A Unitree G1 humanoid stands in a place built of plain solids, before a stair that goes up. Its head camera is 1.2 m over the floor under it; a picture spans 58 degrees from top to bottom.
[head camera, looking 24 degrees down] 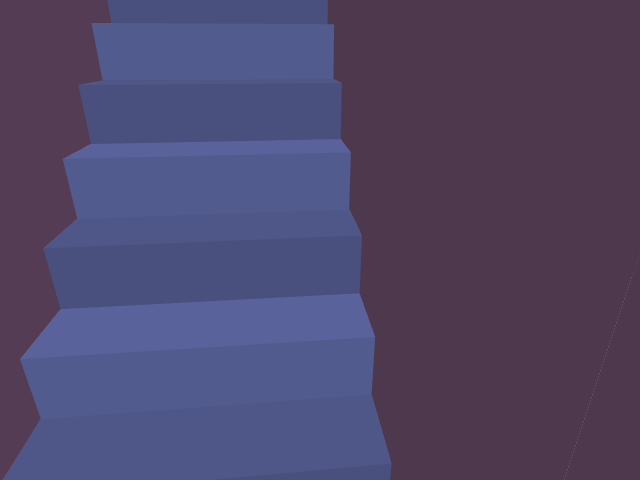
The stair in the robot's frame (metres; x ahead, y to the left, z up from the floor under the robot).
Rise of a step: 0.22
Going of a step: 0.25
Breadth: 0.98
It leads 6 degrees to the left of straight ahead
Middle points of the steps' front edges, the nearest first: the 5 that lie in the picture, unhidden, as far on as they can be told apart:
0.99 0.33 0.43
1.23 0.35 0.65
1.48 0.38 0.86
1.73 0.40 1.08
1.98 0.43 1.29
